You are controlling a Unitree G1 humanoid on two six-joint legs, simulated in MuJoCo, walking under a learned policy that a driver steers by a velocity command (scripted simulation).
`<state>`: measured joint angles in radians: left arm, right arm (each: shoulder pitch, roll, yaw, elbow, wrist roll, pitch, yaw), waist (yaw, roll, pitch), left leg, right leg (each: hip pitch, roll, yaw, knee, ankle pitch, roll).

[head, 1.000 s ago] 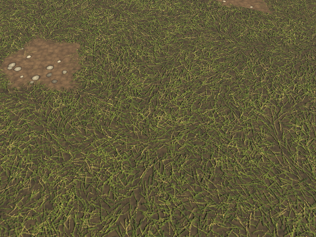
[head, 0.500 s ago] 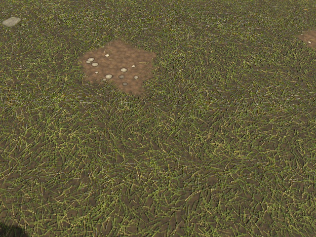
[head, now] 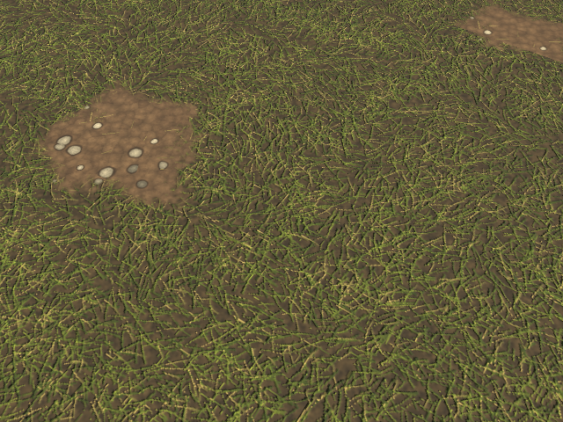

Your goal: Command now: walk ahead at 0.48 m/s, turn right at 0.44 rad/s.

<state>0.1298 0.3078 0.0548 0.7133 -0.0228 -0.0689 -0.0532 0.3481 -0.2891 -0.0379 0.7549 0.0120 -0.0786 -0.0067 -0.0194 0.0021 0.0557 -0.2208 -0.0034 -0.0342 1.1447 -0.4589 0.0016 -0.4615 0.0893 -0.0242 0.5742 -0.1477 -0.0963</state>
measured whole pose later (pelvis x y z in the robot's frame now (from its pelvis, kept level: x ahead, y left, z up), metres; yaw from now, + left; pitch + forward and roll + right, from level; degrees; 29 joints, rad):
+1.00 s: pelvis +0.53 -0.11 +0.00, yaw -36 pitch +1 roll +1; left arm 0.15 0.31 0.07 0.61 -0.02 -0.04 -0.04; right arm 0.27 -0.32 -0.05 0.77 0.02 -0.09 0.00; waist -0.03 0.01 0.08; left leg -0.29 0.04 -0.01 1.19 -0.44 -0.01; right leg -0.44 0.08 -0.02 0.60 -0.19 -0.11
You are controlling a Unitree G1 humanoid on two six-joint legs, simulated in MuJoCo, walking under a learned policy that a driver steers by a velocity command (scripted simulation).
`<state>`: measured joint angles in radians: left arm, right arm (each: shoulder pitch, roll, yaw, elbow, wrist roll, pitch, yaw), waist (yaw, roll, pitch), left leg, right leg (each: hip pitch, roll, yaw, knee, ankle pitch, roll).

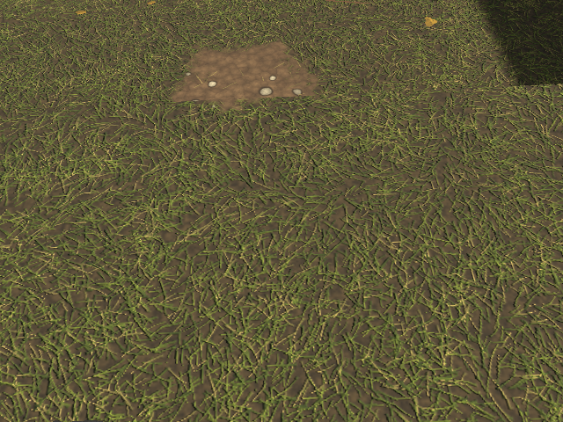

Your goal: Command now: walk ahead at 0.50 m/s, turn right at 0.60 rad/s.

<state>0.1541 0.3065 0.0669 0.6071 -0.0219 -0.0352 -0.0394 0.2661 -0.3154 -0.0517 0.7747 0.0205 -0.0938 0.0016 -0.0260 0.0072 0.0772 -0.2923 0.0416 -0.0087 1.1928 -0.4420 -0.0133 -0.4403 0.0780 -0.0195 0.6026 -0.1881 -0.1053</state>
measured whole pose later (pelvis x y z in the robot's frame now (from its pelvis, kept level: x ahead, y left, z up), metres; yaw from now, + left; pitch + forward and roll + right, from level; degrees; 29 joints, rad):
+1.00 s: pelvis +0.51 -0.12 +0.01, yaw -27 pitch +1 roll +1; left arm 0.16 0.27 0.04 0.65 -0.01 -0.05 -0.03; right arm 0.31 -0.31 -0.04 0.86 0.03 -0.08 0.01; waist -0.03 0.01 0.05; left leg -0.34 0.07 0.00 1.12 -0.42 0.01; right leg -0.38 0.02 -0.02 0.53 -0.18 -0.06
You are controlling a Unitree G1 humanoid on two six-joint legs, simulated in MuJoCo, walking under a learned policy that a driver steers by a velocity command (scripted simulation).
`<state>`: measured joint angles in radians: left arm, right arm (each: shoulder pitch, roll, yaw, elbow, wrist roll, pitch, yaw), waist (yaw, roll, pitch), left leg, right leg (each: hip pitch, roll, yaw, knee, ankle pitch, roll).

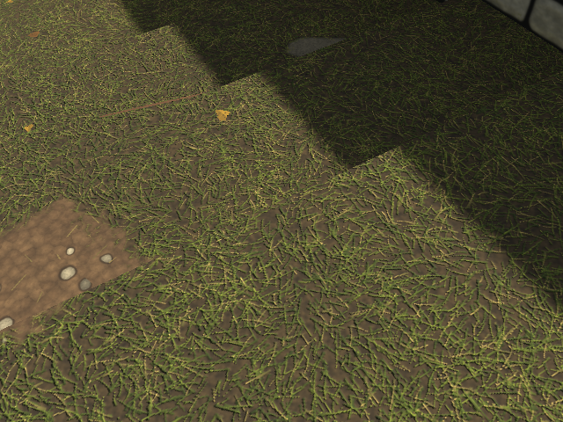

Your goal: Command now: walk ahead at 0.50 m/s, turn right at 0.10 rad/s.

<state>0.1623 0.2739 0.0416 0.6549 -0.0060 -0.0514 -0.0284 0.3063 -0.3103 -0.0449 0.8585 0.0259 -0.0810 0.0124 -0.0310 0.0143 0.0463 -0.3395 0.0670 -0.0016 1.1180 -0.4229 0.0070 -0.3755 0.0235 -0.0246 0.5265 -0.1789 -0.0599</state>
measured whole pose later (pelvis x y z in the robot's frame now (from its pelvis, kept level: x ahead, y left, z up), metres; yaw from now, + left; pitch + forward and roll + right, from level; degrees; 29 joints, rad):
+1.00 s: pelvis +0.53 +0.06 -0.01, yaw +27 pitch +2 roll +0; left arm 0.07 0.24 0.03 0.67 0.02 -0.04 0.01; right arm 0.29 -0.32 -0.07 0.68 0.03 0.05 -0.04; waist -0.04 0.03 0.05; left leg -0.44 -0.07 -0.11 1.20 -0.55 -0.05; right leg -0.44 0.01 0.00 0.53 -0.12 -0.01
